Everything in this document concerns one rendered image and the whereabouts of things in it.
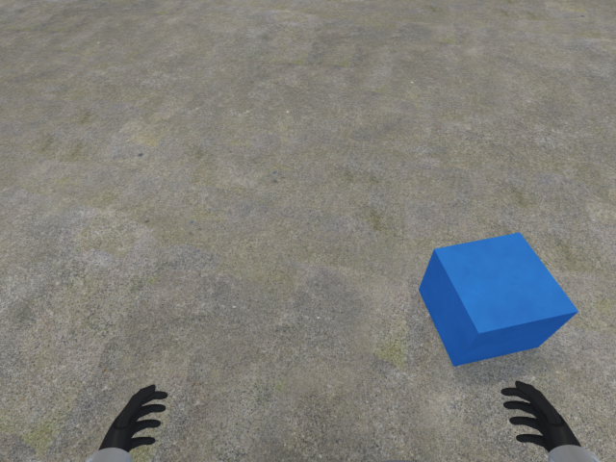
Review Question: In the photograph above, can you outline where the left robot hand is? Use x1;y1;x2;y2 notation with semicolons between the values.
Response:
99;384;167;452

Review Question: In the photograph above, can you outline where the right robot hand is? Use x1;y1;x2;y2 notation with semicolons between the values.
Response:
501;380;581;452

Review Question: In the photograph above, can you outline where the carton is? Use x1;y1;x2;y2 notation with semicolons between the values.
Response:
419;233;578;367

